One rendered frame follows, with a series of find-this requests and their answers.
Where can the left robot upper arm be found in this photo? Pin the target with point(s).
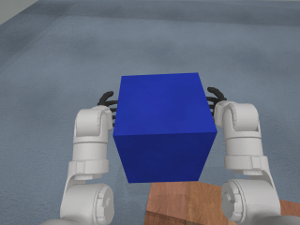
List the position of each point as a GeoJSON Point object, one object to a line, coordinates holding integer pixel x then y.
{"type": "Point", "coordinates": [86, 204]}

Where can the left robot hand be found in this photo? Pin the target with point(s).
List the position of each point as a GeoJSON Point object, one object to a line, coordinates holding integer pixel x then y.
{"type": "Point", "coordinates": [103, 102]}

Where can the left robot forearm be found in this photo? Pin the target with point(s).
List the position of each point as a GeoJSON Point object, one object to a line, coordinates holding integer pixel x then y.
{"type": "Point", "coordinates": [89, 157]}

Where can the right robot upper arm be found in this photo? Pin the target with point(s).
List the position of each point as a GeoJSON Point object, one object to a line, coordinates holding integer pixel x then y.
{"type": "Point", "coordinates": [253, 202]}

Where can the right robot hand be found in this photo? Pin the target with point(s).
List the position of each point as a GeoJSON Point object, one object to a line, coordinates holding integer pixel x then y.
{"type": "Point", "coordinates": [219, 97]}

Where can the right robot forearm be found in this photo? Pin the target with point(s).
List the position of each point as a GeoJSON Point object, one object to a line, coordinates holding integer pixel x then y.
{"type": "Point", "coordinates": [243, 144]}

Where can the carton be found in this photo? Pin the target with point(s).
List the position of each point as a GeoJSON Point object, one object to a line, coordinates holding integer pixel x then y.
{"type": "Point", "coordinates": [163, 128]}

